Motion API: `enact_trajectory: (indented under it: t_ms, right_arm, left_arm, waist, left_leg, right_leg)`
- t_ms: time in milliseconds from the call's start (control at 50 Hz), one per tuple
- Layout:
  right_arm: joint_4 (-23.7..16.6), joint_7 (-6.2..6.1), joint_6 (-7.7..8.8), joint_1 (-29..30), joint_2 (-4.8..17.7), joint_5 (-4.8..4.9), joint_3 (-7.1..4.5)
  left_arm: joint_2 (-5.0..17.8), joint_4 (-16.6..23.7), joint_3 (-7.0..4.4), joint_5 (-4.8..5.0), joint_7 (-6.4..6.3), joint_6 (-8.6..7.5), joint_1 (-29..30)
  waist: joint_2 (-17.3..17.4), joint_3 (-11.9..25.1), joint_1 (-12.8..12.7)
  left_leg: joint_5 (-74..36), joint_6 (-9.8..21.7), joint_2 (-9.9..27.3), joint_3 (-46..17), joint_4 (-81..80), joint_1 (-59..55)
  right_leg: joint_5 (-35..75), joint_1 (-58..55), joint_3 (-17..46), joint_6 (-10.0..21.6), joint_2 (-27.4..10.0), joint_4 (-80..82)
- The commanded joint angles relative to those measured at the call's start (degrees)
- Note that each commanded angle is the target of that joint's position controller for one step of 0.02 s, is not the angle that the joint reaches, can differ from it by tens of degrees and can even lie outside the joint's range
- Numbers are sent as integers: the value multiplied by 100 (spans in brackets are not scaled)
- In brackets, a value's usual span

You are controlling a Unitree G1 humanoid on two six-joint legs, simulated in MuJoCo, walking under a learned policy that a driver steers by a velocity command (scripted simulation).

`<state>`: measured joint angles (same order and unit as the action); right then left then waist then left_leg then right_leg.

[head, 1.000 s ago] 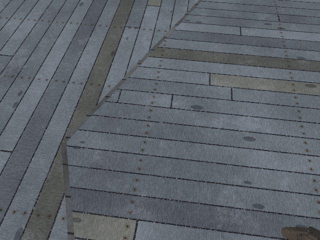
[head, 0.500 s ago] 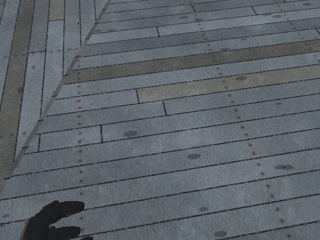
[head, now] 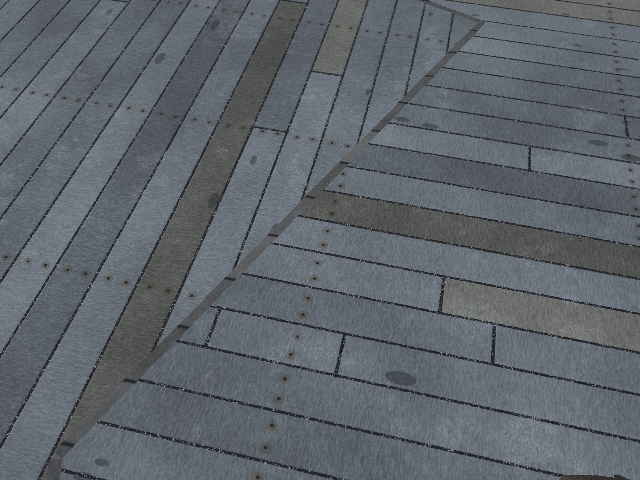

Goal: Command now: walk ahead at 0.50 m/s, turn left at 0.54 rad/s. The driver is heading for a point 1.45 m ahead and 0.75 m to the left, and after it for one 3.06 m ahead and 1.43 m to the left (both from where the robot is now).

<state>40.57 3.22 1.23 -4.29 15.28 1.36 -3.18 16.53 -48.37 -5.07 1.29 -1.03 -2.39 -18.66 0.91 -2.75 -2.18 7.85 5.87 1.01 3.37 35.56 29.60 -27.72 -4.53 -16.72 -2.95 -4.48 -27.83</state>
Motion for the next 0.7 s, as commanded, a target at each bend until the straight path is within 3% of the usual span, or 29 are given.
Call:
enact_trajectory:
  t_ms: [20, 40, 60, 80, 100, 120, 160, 200, 300, 340, 400, 440, 460, 480, 500, 520, 540, 560, 580, 600, 640, 700]
  right_arm:
    - [118, -177, -5, -1899, 2088, 69, -680]
    - [-96, -130, 109, -1997, 1616, 8, -526]
    - [-56, -111, 202, -1818, 1283, -42, -433]
    - [-86, -117, 251, -1492, 1128, -13, -385]
    - [-153, -135, 257, -1104, 918, -14, -324]
    - [-260, -169, 268, -891, 784, -92, -269]
    - [-321, -222, 278, -829, 809, -92, -270]
    - [-272, -300, 288, -986, 966, -65, -309]
    - [-146, -419, 202, -1375, 1064, -12, -341]
    - [-68, -426, 172, -1576, 1083, 12, -351]
    - [-26, -457, 117, -1687, 1015, 23, -345]
    - [-61, -469, 82, -1578, 1013, 4, -360]
    - [-109, -459, 74, -1487, 893, -7, -319]
    - [-205, -427, 91, -1440, 598, -60, -205]
    - [-323, -434, 127, -2065, 212, -37, -90]
    - [-384, -436, 164, -2383, 467, 105, -78]
    - [-291, -440, 142, -1961, 989, 130, -204]
    - [-376, -436, 107, -1447, 1105, 54, -244]
    - [-440, -425, 93, -1208, 1023, -15, -252]
    - [-478, -397, 76, -1132, 932, -31, -268]
    - [-504, -345, 19, -1222, 659, 32, -226]
    - [-675, -329, -23, -965, 494, 0, -171]
  left_arm:
    - [71, 805, 101, -248, 22, -199, -262]
    - [472, 854, 80, -49, 87, -424, 324]
    - [749, 1026, 8, 161, 126, -538, 876]
    - [690, 1032, 35, 95, 92, -603, 951]
    - [719, 957, 2, -76, 47, -611, 936]
    - [766, 923, -38, -140, 47, -557, 815]
    - [673, 917, -40, -194, 62, -427, 720]
    - [510, 993, 12, -224, 53, -338, 941]
    - [275, 1251, 137, -161, 133, -359, 1992]
    - [348, 1339, 125, -101, 183, -400, 2257]
    - [554, 1374, 55, -81, 253, -478, 2283]
    - [679, 1290, -14, -69, 255, -536, 1912]
    - [785, 1149, -88, -94, 223, -564, 1396]
    - [1016, 1052, -171, -195, 183, -590, 651]
    - [1481, 965, -274, -289, 147, -553, -65]
    - [1371, 790, -268, -157, 209, -486, -258]
    - [825, 916, -130, -102, 194, -457, 78]
    - [621, 949, -60, -125, 165, -401, 365]
    - [514, 925, -8, -162, 158, -371, 592]
    - [408, 878, 34, -190, 146, -370, 712]
    - [402, 782, 31, -180, 138, -411, 732]
    - [633, 622, -46, -154, 131, -457, 649]
  waist:
    - [1619, 1636, 480]
    - [820, 2293, 891]
    - [523, 1513, 954]
    - [113, 1040, 708]
    - [-35, 727, 468]
    - [99, 663, 268]
    - [107, 586, 138]
    - [53, 427, 167]
    - [338, 213, 574]
    - [385, 187, 681]
    - [479, 215, 621]
    - [670, 285, 390]
    - [658, 524, 108]
    - [363, 1210, -249]
    - [-935, 2080, -151]
    - [-2034, 2209, -55]
    - [-1164, 1370, -194]
    - [-722, 803, -213]
    - [-511, 436, -104]
    - [-574, 255, 14]
    - [-739, 203, 121]
    - [-551, 127, 122]
  left_leg:
    - [1050, 1691, 1396, -3871, -999, -4919]
    - [1745, 1838, 1766, -5162, -1883, -5200]
    - [1379, 1539, 1669, -4421, -2031, -4731]
    - [836, 1344, 1436, -3745, -1982, -3940]
    - [160, 1199, 1211, -3170, -1990, -3178]
    - [-378, 1151, 1059, -2846, -2083, -2679]
    - [-1006, 1169, 918, -2503, -2243, -2209]
    - [-1398, 1135, 773, -2137, -2312, -1850]
    - [-607, 695, 349, -1775, -2218, -1477]
    - [-329, 649, 455, -2020, -2096, -1589]
    - [-190, 563, 655, -2530, -1596, -2141]
    - [-468, 459, 704, -2769, -1218, -2279]
    - [-796, 320, 485, -2675, -756, -2183]
    - [-592, 123, 176, -2348, 474, -1709]
    - [1394, -306, -623, -1578, 2398, -37]
    - [2717, -429, -506, -1386, 3549, 1300]
    - [2196, -484, -154, -1479, 3984, 1641]
    - [1719, -507, 40, -1235, 3967, 1580]
    - [1394, -523, 203, -1169, 3738, 1403]
    - [1177, -516, 364, -1168, 3477, 1210]
    - [993, -527, 496, -1019, 3210, 929]
    - [586, -630, 584, -959, 2656, 1194]
  right_leg:
    - [-421, 4177, 788, 23, 519, -4734]
    - [-704, 4767, 2166, 144, 613, -5276]
    - [-154, 5214, 2216, 302, 354, -5160]
    - [353, 5051, 2205, 392, 95, -4678]
    - [652, 4672, 2201, 366, -84, -4169]
    - [871, 4239, 2257, 338, -198, -3906]
    - [1043, 3945, 2162, 185, -194, -3461]
    - [1442, 3946, 2029, 4, -112, -2852]
    - [3191, 3465, 1931, -135, 312, -749]
    - [3347, 3309, 1994, -105, 409, -406]
    - [2924, 3240, 2177, 56, 446, -14]
    - [2452, 2796, 2127, 244, 461, 115]
    - [2501, 2051, 2025, 400, 468, 351]
    - [2367, 707, 2535, 725, -155, 204]
    - [1719, -1346, 4563, 1454, -1460, 345]
    - [122, -1743, 6482, 1925, -2099, 941]
    - [-527, -1052, 5843, 1681, -1849, 1142]
    - [-11, -305, 4868, 1433, -1582, 1177]
    - [713, 357, 4207, 1341, -1323, 1311]
    - [1243, 755, 3710, 1273, -1125, 1437]
    - [1790, 1109, 3057, 1266, -959, 1692]
    - [2504, 1078, 2475, 1429, -1047, 1915]
